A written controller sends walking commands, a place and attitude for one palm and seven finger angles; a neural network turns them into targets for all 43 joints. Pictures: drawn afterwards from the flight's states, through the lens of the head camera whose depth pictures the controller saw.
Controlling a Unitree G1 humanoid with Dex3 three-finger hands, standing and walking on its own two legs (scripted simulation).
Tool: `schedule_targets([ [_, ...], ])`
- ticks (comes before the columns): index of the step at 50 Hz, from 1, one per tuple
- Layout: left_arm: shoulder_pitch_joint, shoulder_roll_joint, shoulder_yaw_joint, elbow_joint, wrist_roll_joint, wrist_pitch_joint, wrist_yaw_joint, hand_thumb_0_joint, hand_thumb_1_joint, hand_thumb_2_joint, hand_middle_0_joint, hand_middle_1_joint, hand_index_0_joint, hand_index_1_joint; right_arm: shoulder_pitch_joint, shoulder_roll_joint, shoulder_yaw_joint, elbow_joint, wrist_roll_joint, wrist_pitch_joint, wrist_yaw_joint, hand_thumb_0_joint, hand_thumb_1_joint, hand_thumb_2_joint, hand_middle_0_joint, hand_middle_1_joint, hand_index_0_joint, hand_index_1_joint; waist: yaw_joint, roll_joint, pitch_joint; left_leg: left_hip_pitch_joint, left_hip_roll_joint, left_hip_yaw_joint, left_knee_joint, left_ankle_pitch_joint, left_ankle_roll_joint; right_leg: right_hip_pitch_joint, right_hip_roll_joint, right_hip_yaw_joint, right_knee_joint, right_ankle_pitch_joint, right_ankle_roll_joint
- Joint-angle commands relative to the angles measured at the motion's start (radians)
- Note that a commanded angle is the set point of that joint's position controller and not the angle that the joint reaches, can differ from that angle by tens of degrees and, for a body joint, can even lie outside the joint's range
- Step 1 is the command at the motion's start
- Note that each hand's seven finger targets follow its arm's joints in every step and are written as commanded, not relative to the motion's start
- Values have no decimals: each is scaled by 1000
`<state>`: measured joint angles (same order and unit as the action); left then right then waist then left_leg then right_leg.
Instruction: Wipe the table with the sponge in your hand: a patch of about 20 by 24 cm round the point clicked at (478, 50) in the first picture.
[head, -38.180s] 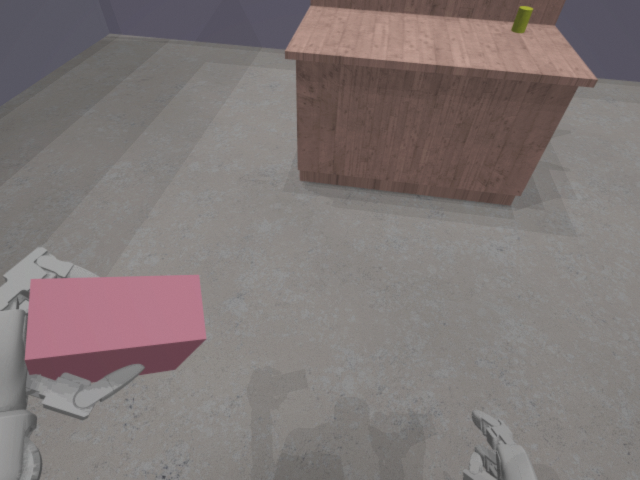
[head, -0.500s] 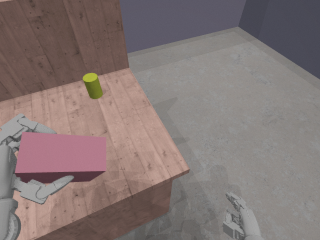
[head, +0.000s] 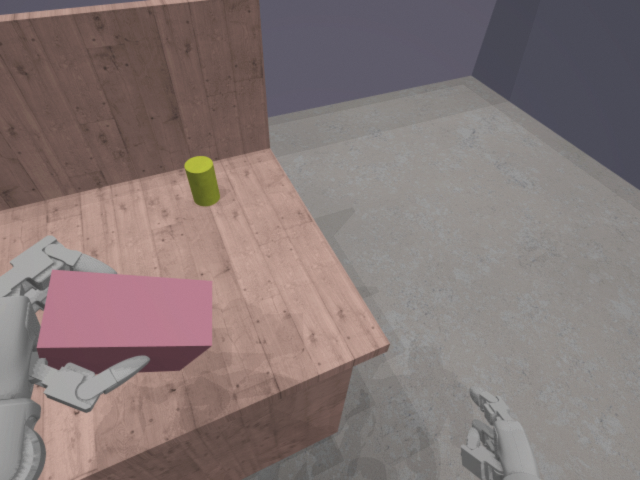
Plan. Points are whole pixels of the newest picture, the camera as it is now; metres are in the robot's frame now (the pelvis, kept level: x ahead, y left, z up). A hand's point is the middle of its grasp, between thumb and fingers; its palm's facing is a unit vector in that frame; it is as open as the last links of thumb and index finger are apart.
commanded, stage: come to a stop and stand still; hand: left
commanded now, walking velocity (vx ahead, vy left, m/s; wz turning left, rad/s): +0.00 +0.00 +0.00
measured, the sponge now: (151, 329) +0.23 +0.20 +0.12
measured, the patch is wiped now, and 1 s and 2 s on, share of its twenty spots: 0.00 0.00 0.00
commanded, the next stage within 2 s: look again from close up in 0.18 s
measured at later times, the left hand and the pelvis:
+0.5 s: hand (81, 320) +0.23 +0.25 +0.14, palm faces +0.24 -0.88 -0.41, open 10.3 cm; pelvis +0.00 +0.03 -0.01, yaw -1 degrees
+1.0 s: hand (65, 324) +0.21 +0.26 +0.16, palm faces +0.35 -0.84 -0.42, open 10.3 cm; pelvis -0.02 +0.01 -0.02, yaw -1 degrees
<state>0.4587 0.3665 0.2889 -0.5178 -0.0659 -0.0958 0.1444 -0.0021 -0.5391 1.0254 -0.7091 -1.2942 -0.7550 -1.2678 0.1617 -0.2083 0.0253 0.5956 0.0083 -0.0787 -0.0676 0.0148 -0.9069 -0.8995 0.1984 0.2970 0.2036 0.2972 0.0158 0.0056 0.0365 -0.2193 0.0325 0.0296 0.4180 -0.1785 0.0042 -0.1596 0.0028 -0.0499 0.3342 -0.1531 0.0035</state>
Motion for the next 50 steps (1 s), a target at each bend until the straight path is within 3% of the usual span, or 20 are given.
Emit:
schedule_targets([
  [1, -6, 151, 154, -148, -18, -61, 20, 0, 100, 1300, -1200, -1600, -1200, -1600, -107, -115, -46, -157, 4, -49, -9, 0, -900, -900, 200, 300, 200, 300, 2, 84, -137, 5, 57, -97, -114, -38, -2, 55, -54, 74, -49, 33, -6],
  [7, -88, 124, 110, -118, -10, -59, 9, 0, 100, 1300, -1200, -1600, -1200, -1600, -110, -121, -45, -151, 6, -52, -7, 0, -900, -900, 200, 300, 200, 300, -2, 19, -114, 18, 59, -91, -115, -62, 2, 14, -51, 70, -65, 0, 2],
  [8, -1136, 981, 720, -331, 177, -176, 0, 0, 100, 1300, -1200, -1600, -1200, -1600, 64, -155, -64, -160, -33, -93, -3, 0, -900, -900, 200, 300, 200, 300, 9, -212, 120, -179, 84, -30, 59, 13, 30, -177, -112, 124, -115, 25, 32],
  [9, -539, 318, 292, 242, 78, -141, -52, 0, 100, 1300, -1200, -1600, -1200, -1600, -10, -21, -23, -86, 7, -87, 5, 0, -900, -900, 200, 300, 200, 300, 5, -218, -131, 40, -4, -31, 31, 82, 37, -144, -130, 114, -58, -6, -31],
  [10, -282, 266, 251, 141, 34, -147, -47, 0, 100, 1300, -1200, -1600, -1200, -1600, -9, -92, -73, -146, 2, -109, 11, 0, -900, -900, 200, 300, 200, 300, 54, -130, -52, 64, 11, -10, 27, 53, 7, -141, -92, 184, -108, 39, -23],
  [11, -231, 104, 109, 155, 12, -132, -47, 0, 100, 1300, -1200, -1600, -1200, -1600, -41, -105, -77, -150, 21, -116, 19, 0, -900, -900, 200, 300, 200, 300, 30, 48, -132, 98, 6, 4, -2, 19, 3, -68, -103, 179, -32, 22, -48],
  [12, -310, 158, 112, -2, 21, -158, -47, 0, 100, 1300, -1200, -1600, -1200, -1600, -22, -129, -83, -156, 10, -121, 27, 0, -900, -900, 200, 300, 200, 300, 26, 115, -171, 67, 10, -11, -20, -18, 9, -31, -102, 175, -5, -3, -40],
  [16, -156, 115, 64, -189, 18, -197, -38, 0, 100, 1300, -1200, -1600, -1200, -1600, -68, -106, -67, -160, 13, -153, 58, 0, -900, -900, 200, 300, 200, 300, 27, 104, -174, -3, 38, -56, -86, -146, 27, 21, -62, 128, 33, -122, -16],
  [20, -108, 252, 236, -211, 27, -221, -20, 0, 100, 1300, -1200, -1600, -1200, -1600, -46, -112, -68, -170, 6, -153, 47, 0, -900, -900, 200, 300, 200, 300, 32, -15, -128, -124, 47, -100, -102, -192, 25, 66, -45, 96, 52, -97, -4],
  [21, -93, 309, 302, -204, 24, -223, -11, 0, 100, 1300, -1200, -1600, -1200, -1600, -62, -115, -69, -167, 9, -149, 38, 0, -900, -900, 200, 300, 200, 300, 28, 0, -126, -118, 50, -99, -103, -192, 25, 56, -46, 94, 54, -91, -3],
  [22, -97, 277, 287, -197, 17, -229, -14, 0, 100, 1300, -1200, -1600, -1200, -1600, -47, -105, -68, -175, 8, -145, 31, 0, -900, -900, 200, 300, 200, 300, 22, -11, -126, -122, 49, -108, -94, -171, 26, 61, -55, 86, 61, -67, -7],
  [27, -126, 245, 255, -202, 4, -248, -26, 0, 100, 1300, -1200, -1600, -1200, -1600, -30, -105, -66, -161, 8, -157, 22, 0, -900, -900, 200, 300, 200, 300, 14, 151, -155, -57, 70, -101, -73, 24, 21, 63, -63, 63, 115, 68, -9],
  [31, -126, 154, 152, -233, 11, -238, -32, 0, 100, 1300, -1200, -1600, -1200, -1600, -28, -106, -67, -144, 12, -180, 37, 0, -900, -900, 200, 300, 200, 300, 9, 126, -199, 56, 77, -75, -26, 248, -1, 43, -59, 52, 123, 155, -5],
  [35, -134, 161, 141, -247, 26, -226, -22, 0, 100, 1300, -1200, -1600, -1200, -1600, -16, -119, -76, -141, 5, -170, 45, 0, -900, -900, 200, 300, 200, 300, 13, 102, -194, 64, 121, -87, 0, 417, -13, 33, -61, 46, 158, 168, 1],
  [40, -138, 183, 192, -222, 18, -217, -21, 0, 100, 1300, -1200, -1600, -1200, -1600, -34, -109, -71, -163, 1, -135, 45, 0, -900, -900, 200, 300, 200, 300, 16, 122, -152, -10, 182, -106, -32, 372, 13, 6, -60, 35, 223, 5, 2],
  [41, -134, 215, 230, -227, 15, -214, -17, 0, 100, 1300, -1200, -1600, -1200, -1600, -55, -108, -67, -168, 3, -132, 44, 0, -900, -900, 200, 300, 200, 300, 21, 149, -145, -22, 186, -94, -40, 340, 24, 0, -52, 33, 235, -15, 4],
  [42, -132, 176, 198, -217, 13, -216, -23, 0, 100, 1300, -1200, -1600, -1200, -1600, -45, -104, -63, -170, -4, -123, 45, 0, -900, -900, 200, 300, 200, 300, 16, 156, -143, -53, 186, -102, -37, 313, 31, 10, -50, 24, 233, -24, 2],
  [44, -137, 199, 223, -255, 7, -223, -27, 0, 100, 1300, -1200, -1600, -1200, -1600, -53, -104, -64, -187, -3, -120, 46, 0, -900, -900, 200, 300, 200, 300, 18, 156, -150, -95, 194, -102, -9, 277, 40, 37, -58, 37, 235, 51, 2],
  [48, -83, 188, 220, -297, 2, -237, -32, 0, 100, 1300, -1200, -1600, -1200, -1600, -50, -108, -66, -206, 0, -120, 45, 0, -900, -900, 200, 300, 200, 300, 15, 82, -185, -154, 107, -73, 102, 136, 28, 54, -105, 104, 194, 263, -33],
  [50, -50, 200, 223, -301, 4, -249, -31, 0, 100, 1300, -1200, -1600, -1200, -1600, -23, -102, -70, -195, -4, -123, 45, 0, -900, -900, 200, 300, 200, 300, 7, -41, -207, -79, 5, -29, 244, 37, -2, -60, -211, 223, 85, 346, -89],
])
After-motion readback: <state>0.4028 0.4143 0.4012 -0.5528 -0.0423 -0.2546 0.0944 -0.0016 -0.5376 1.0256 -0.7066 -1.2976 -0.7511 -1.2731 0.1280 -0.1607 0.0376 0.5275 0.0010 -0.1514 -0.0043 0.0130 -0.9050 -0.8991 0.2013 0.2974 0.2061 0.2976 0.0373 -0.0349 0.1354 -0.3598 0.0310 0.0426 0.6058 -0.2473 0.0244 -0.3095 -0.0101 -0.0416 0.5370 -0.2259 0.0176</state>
